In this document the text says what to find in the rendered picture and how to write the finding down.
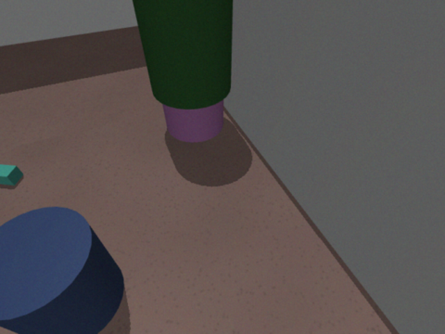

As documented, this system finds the potted plant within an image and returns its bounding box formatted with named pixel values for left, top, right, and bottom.
left=133, top=0, right=233, bottom=143

